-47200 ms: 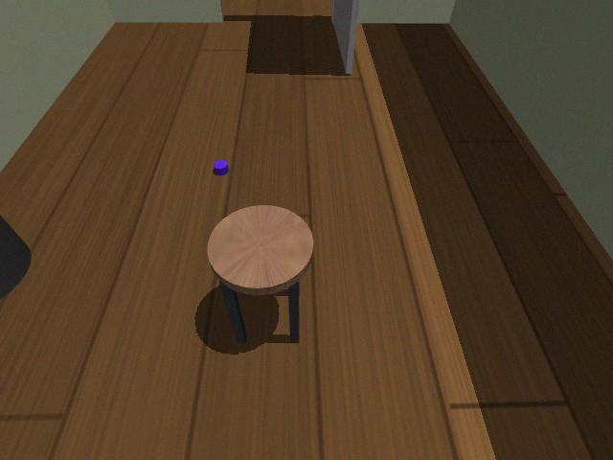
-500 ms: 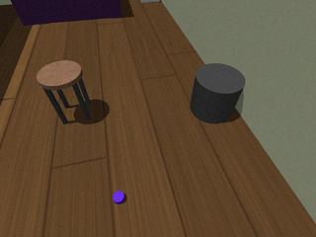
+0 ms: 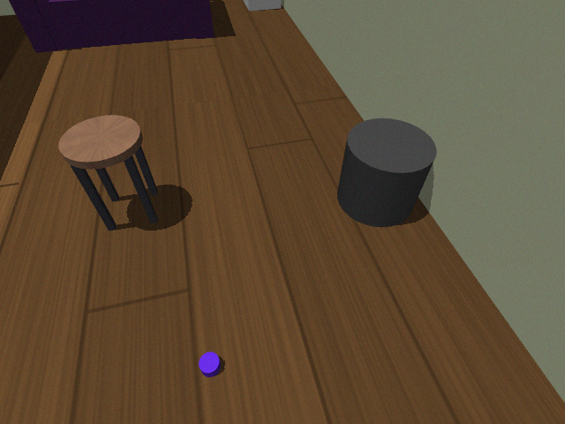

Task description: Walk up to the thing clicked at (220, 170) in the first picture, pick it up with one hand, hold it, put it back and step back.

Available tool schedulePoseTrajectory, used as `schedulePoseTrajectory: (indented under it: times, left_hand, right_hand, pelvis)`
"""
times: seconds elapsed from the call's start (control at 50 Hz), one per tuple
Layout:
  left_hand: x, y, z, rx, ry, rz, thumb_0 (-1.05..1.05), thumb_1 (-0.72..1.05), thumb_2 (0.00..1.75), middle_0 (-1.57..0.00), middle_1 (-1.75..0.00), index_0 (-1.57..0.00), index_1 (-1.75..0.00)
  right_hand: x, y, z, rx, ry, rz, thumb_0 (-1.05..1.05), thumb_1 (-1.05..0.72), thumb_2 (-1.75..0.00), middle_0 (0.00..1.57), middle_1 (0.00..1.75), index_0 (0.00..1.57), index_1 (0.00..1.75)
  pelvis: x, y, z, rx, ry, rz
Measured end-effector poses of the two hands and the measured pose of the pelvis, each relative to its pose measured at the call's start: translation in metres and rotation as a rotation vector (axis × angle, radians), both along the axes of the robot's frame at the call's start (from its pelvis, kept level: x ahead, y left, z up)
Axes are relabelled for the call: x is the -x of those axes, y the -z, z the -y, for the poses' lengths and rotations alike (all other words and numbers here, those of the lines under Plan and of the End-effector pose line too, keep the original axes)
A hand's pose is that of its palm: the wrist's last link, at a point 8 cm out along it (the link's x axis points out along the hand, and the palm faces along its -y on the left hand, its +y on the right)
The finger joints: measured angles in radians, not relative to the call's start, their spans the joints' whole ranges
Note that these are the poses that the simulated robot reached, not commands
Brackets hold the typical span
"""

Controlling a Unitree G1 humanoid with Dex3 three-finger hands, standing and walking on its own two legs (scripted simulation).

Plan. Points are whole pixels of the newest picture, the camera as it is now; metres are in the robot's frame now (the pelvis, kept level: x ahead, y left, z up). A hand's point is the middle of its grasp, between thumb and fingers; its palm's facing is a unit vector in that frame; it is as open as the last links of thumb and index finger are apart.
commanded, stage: walk up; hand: left
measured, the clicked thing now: (210, 364) +0.43 +0.26 -0.75
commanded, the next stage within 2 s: stand in 0.86 s
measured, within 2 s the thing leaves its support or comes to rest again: neither
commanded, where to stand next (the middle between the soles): +0.05 +0.02 m, yaw +1 degrees
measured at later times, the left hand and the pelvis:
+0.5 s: hand out of the picture +0.09 +0.26 -0.15, palm faces -0.02 -0.93 -0.36, open 7.4 cm; pelvis +0.00 +0.00 +0.00, yaw -1 degrees
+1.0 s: hand out of the picture +0.07 +0.25 -0.15, palm faces -0.05 -0.93 -0.36, open 7.4 cm; pelvis -0.02 +0.00 +0.00, yaw -2 degrees
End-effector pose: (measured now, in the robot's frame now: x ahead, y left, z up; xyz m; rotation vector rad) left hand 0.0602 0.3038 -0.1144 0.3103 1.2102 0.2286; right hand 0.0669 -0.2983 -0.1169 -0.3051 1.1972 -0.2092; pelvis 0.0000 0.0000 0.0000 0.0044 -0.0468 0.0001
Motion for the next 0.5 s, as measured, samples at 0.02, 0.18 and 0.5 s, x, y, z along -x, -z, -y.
schedulePoseTrajectory:
  times: [0.02, 0.18, 0.5]
  left_hand:
    - [-0.002, 0.0, 0.0, -0.001, 0.003, 0.005, 0.0, 0.9, 0.9, -0.2, -0.3, -0.2, -0.3]
    - [-0.019, 0.0, 0.003, 0.0, 0.024, 0.037, 0.0, 0.9, 0.9, -0.2, -0.3, -0.2, -0.3]
    - [-0.023, 0.003, 0.0, -0.001, 0.043, 0.039, 0.0, 0.9, 0.9, -0.2, -0.3, -0.2, -0.3]
  right_hand:
    - [-0.002, 0.0, 0.0, 0.0, 0.001, 0.005, 0.0, -0.9, -0.9, 0.2, 0.3, 0.2, 0.3]
    - [-0.014, -0.001, 0.002, 0.004, 0.003, 0.033, 0.0, -0.9, -0.9, 0.2, 0.3, 0.2, 0.3]
    - [-0.006, -0.001, 0.003, 0.011, 0.018, 0.029, 0.0, -0.9, -0.9, 0.2, 0.3, 0.2, 0.3]
  pelvis:
    - [-0.001, 0.0, 0.0, 0.0, 0.001, 0.001]
    - [-0.004, 0.003, 0.001, 0.001, 0.007, 0.006]
    - [-0.001, 0.005, -0.002, -0.005, 0.023, 0.013]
